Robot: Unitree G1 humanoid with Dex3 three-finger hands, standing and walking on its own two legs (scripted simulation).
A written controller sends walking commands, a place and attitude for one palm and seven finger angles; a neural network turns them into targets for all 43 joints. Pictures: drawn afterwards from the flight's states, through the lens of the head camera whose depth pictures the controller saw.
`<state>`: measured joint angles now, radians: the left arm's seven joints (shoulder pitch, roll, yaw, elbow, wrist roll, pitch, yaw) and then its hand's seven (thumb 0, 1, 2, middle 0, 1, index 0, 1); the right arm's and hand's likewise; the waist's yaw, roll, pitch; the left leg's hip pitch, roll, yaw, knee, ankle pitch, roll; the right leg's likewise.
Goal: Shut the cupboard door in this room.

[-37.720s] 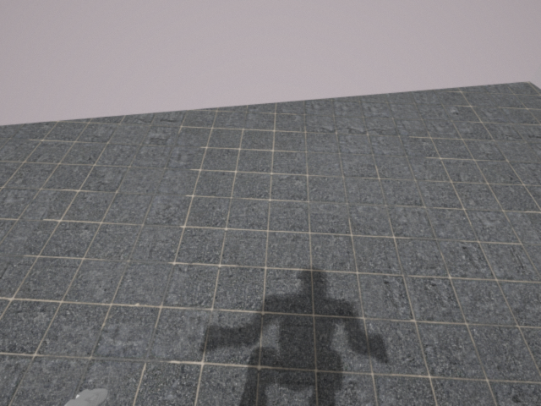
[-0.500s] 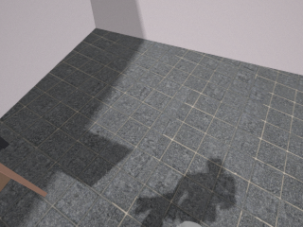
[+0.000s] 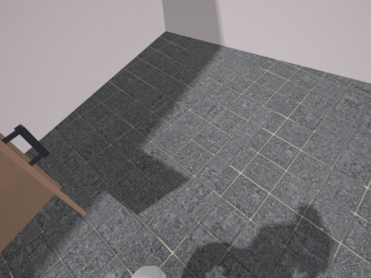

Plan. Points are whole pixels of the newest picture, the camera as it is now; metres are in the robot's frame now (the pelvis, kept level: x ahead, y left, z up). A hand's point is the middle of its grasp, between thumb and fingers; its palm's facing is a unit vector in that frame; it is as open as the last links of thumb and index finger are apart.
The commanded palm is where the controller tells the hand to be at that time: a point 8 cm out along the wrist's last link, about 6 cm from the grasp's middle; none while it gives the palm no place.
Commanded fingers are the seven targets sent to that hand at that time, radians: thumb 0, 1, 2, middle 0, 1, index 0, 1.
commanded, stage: turn or walk to find it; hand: left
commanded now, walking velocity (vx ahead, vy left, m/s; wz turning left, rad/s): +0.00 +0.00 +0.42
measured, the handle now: (27, 146) +0.44 +0.48 -0.04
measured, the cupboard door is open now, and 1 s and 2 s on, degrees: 84 84 84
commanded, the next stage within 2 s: stand and wait in 1.20 s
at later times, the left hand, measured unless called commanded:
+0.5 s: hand out of the picture +0.05 +0.24 -0.16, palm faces +0.21 -0.94 -0.25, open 7.4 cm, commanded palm none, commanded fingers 0.00 0.90 0.90 -0.20 -0.30 -0.20 -0.30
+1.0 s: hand out of the picture -0.08 +0.21 -0.19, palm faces +0.46 -0.86 -0.23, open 7.4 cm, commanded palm none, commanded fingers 0.00 0.90 0.90 -0.20 -0.30 -0.20 -0.30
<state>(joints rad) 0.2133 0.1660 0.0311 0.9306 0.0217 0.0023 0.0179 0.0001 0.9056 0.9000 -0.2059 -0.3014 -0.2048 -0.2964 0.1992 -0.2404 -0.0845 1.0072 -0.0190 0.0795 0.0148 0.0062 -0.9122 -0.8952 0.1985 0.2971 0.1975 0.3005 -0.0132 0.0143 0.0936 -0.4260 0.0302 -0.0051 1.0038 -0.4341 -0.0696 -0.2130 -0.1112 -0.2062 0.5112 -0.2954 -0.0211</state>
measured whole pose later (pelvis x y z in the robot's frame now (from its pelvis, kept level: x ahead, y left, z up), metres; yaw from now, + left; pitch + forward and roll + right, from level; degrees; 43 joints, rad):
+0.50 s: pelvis +0.00 +0.02 +0.00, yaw +11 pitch +0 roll +0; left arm 0.15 0.23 0.05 0.94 0.01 0.05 0.01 0.00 0.91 0.90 -0.20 -0.30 -0.20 -0.30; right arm 0.16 -0.19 -0.05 0.95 -0.03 0.03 0.00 0.00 -0.91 -0.89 0.20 0.30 0.20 0.30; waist -0.01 0.01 0.08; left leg -0.25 -0.02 -0.04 0.50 -0.25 0.01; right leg -0.37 -0.07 -0.05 0.79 -0.44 0.09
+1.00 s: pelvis -0.02 +0.02 -0.01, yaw +26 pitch +0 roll +0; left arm 0.25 0.22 0.06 0.96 0.02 0.02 0.01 0.00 0.90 0.90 -0.21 -0.30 -0.21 -0.30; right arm 0.16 -0.22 -0.06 0.97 -0.01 0.04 0.02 0.01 -0.91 -0.90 0.20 0.30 0.20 0.30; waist 0.01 -0.03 0.09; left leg -0.25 0.03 0.06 0.57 -0.30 -0.03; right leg -0.28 -0.17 -0.26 0.63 -0.33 0.02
